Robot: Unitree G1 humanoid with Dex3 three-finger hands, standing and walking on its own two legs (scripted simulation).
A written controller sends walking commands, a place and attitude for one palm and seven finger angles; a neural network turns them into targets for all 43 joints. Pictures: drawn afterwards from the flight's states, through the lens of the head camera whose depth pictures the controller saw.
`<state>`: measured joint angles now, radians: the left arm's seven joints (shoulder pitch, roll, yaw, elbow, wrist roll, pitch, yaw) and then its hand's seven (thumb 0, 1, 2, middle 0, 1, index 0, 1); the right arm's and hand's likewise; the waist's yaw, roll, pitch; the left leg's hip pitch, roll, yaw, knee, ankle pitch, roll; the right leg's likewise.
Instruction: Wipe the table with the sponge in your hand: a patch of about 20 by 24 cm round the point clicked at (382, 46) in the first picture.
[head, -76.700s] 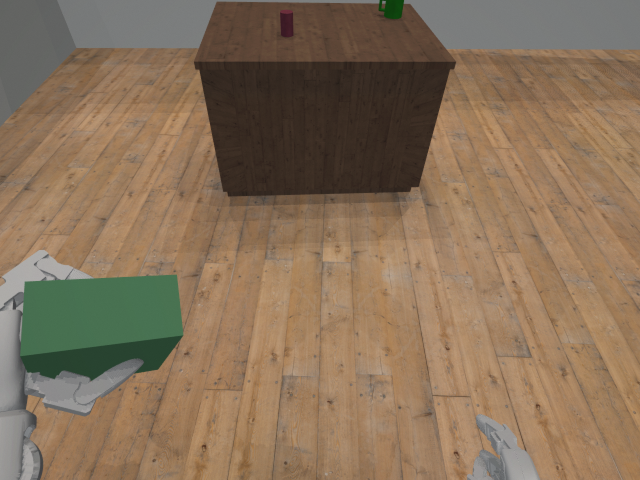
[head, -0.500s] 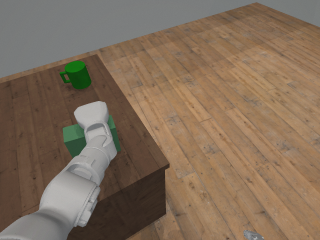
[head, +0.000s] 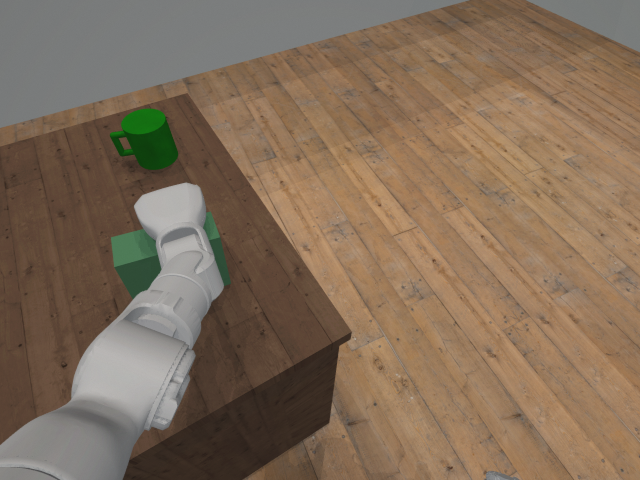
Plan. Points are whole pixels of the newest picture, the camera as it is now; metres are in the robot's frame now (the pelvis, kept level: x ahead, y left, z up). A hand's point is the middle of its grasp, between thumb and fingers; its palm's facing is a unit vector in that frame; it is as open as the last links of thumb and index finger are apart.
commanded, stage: wipe forward along the third lane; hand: left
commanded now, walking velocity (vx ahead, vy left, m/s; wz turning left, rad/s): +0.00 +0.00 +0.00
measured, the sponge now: (178, 269) +0.43 +0.21 -0.02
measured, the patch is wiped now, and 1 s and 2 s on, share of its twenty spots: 0.95 0.95 0.95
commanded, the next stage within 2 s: wipe back along the third lane in 0.04 s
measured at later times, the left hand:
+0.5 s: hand (180, 236) +0.45 +0.19 +0.03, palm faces -0.07 -0.04 -1.00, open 9.7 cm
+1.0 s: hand (190, 259) +0.41 +0.17 +0.03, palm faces -0.05 -0.04 -1.00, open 9.7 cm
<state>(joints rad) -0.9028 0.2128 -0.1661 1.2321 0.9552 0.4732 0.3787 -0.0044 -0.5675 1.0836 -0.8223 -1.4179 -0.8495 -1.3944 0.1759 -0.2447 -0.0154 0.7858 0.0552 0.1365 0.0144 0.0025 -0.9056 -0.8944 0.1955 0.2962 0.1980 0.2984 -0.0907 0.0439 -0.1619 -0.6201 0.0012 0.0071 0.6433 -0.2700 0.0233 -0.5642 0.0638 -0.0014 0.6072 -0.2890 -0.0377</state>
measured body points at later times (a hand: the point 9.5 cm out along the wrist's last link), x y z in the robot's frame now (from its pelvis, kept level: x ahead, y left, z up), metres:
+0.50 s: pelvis +0.00 +0.02 +0.00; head +0.05 +0.02 +0.45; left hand +0.45 +0.19 +0.08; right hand +0.06 -0.24 -0.14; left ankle +0.02 +0.10 -0.72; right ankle -0.01 -0.10 -0.72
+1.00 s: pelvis +0.03 +0.01 +0.01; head +0.03 +0.00 +0.46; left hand +0.41 +0.17 +0.08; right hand +0.22 -0.21 -0.11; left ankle +0.02 +0.10 -0.72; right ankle -0.01 -0.10 -0.72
